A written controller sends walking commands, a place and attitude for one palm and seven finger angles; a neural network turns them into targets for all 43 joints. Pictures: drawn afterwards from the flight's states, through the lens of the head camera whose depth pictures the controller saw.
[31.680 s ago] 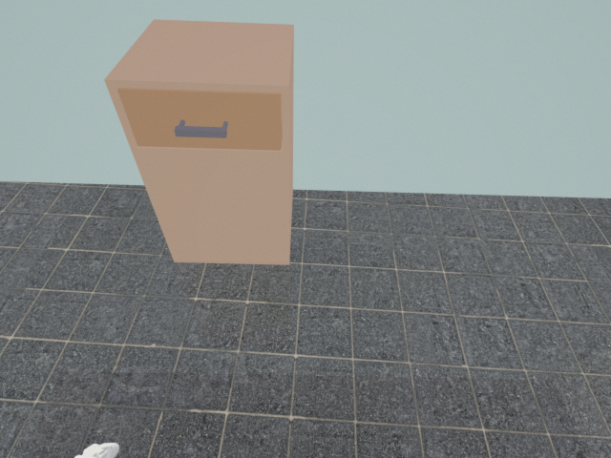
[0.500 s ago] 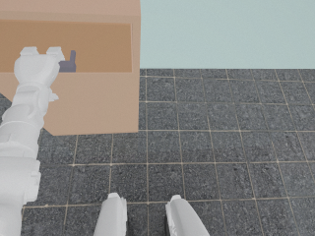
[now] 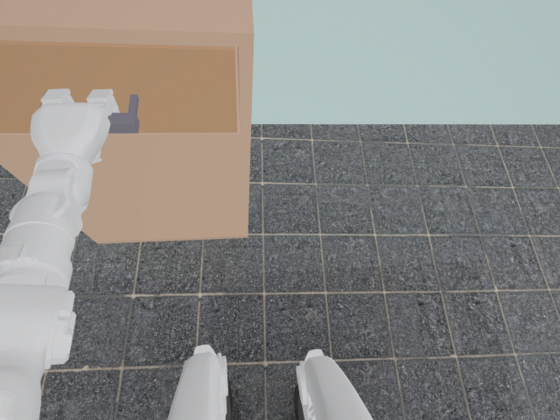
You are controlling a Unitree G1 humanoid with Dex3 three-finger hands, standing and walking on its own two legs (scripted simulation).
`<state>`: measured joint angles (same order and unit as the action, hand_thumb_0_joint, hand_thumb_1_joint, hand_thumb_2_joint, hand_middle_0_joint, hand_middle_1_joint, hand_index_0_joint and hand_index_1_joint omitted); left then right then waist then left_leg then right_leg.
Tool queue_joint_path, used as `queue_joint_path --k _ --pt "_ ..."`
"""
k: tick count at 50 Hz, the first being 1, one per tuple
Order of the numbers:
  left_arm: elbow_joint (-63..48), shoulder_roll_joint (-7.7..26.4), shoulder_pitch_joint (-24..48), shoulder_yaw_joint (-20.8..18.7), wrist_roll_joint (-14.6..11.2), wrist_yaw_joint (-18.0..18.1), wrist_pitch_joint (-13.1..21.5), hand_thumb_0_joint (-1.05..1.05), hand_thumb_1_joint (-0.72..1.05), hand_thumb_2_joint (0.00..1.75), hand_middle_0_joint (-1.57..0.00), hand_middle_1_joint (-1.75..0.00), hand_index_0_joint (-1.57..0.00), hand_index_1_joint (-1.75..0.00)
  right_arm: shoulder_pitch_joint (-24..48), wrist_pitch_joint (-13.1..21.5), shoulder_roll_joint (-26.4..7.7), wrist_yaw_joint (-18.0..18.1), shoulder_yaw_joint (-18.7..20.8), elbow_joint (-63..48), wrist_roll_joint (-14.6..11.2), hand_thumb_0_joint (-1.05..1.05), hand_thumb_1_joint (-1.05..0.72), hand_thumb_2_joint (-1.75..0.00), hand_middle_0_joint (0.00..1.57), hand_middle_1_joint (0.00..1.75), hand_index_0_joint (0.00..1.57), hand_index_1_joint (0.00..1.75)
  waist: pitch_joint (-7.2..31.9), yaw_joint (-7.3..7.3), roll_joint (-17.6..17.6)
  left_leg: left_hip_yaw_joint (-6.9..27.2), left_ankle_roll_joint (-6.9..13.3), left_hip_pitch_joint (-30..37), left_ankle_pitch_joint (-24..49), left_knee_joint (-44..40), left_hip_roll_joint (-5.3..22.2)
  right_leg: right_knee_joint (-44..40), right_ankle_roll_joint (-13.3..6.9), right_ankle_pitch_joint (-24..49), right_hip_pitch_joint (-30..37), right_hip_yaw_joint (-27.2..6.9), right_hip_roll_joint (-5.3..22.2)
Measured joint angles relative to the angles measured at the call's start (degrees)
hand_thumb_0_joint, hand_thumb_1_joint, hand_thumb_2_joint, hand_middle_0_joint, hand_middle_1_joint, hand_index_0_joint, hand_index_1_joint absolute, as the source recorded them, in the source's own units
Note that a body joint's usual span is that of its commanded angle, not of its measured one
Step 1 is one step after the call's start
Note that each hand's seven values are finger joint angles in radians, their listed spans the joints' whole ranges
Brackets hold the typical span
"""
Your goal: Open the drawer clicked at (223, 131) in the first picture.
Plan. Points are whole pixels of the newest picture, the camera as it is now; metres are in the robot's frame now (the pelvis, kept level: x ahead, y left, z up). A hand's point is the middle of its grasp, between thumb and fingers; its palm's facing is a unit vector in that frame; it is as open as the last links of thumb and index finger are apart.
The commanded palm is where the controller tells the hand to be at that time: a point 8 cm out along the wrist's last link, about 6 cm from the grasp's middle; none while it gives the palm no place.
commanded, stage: pull the drawer open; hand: left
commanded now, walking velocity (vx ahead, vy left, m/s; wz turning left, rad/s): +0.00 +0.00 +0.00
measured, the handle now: (89, 112) +0.56 +0.26 +0.01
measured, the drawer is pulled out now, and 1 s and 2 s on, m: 0.00 0.10 0.22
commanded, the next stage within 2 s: none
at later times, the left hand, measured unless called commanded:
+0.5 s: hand (86, 176) +0.46 +0.26 -0.01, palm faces -0.04 -0.04 -1.00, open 5.6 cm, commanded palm +0.43 +0.24 +0.04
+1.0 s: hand (80, 216) +0.40 +0.25 -0.01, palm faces -0.03 -0.04 -1.00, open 5.6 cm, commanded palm +0.37 +0.24 +0.04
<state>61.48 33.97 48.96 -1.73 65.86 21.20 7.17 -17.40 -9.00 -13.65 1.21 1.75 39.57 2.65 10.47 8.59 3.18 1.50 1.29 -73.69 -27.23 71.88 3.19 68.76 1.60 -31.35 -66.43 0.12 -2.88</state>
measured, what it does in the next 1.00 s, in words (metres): stands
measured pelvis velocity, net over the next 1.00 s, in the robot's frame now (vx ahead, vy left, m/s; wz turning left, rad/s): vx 0.03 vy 0.00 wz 0.01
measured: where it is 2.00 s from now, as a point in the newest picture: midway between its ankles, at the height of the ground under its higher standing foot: outside the picture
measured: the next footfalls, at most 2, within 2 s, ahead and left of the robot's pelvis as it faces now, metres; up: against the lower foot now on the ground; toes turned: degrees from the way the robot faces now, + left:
none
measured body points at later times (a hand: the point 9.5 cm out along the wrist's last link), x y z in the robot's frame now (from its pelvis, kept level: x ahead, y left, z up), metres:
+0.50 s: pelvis +0.03 +0.00 +0.02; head +0.15 +0.02 +0.45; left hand +0.46 +0.25 +0.04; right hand +0.07 -0.27 -0.11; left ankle +0.05 +0.11 -0.62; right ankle +0.01 -0.14 -0.62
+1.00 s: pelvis +0.03 +0.00 +0.03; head +0.13 +0.00 +0.47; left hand +0.40 +0.25 +0.05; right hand +0.14 -0.27 -0.10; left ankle +0.05 +0.11 -0.62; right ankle +0.01 -0.14 -0.62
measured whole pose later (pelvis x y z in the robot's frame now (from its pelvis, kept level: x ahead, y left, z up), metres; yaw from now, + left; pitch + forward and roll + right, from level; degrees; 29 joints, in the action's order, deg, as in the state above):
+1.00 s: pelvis +0.03 +0.00 +0.03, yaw +1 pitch +23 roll -3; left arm 39.2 24.1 17.6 -1.1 64.8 27.5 6.2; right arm -12.3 -11.5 -13.0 0.4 3.8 36.7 2.6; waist 11.8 2.4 2.3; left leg -0.3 0.7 -58.7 -28.4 64.2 2.9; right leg 61.8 0.9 -32.2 -52.5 -1.4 -2.3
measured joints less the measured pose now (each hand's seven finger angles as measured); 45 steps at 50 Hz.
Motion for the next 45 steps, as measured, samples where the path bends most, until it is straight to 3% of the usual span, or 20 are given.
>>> queue_joint_path --k 10,24,33,45 --pt "-3.86 -1.08 -4.29 -0.75 -0.98 0.0 -0.88 0.0 0.74 0.79 -0.3 -1.35 -0.37 -1.35 -0.43 -0.85 0.26 -0.28 0.49 -0.15 0.0 0.0 -0.91 -0.9 0.2 0.3 0.2 0.3 -0.19 -0.65 -0.07 -0.93 0.16 2.29 -0.22 -1.48 0.35 -1.58 0.09 0.26 1.91 -0.93 -0.22" --pt "-11.44 -5.6 -16.0 -0.78 -1.41 3.31 0.35 0.0 0.75 0.78 -0.28 -1.35 -0.37 -1.35 1.07 -2.01 0.53 -0.8 1.68 -0.35 0.06 0.0 -0.91 -0.9 0.2 0.3 0.2 0.3 0.83 -3.56 -0.33 -2.24 0.3 8.55 -1.04 -5.02 0.11 -4.97 0.06 -0.18 7.68 -2.12 0.21" --pt "-14.63 -8.45 -21.04 1.01 -0.97 5.63 -0.89 0.01 0.74 0.79 -0.28 -1.35 -0.38 -1.35 3.73 -2.57 0.5 -1.22 2.28 -1.35 0.03 0.0 -0.91 -0.9 0.2 0.3 0.2 0.3 1.14 -5.25 -0.55 -1.96 0.08 11.48 -1.1 -6.49 -0.37 -6.32 -0.16 -0.49 10.74 -1.74 0.68" --pt "-19.65 -9.62 -28.11 0.92 -1.18 5.48 -1.28 0.01 0.74 0.78 -0.28 -1.35 -0.39 -1.35 5.15 -2.64 0.79 -0.93 1.98 -2.93 -0.13 0.0 -0.91 -0.9 0.2 0.3 0.2 0.3 1.32 -5.95 -0.92 -1.86 -0.39 14.51 -0.97 -7.89 -0.32 -7.36 -0.53 -0.53 13.57 -1.63 0.63"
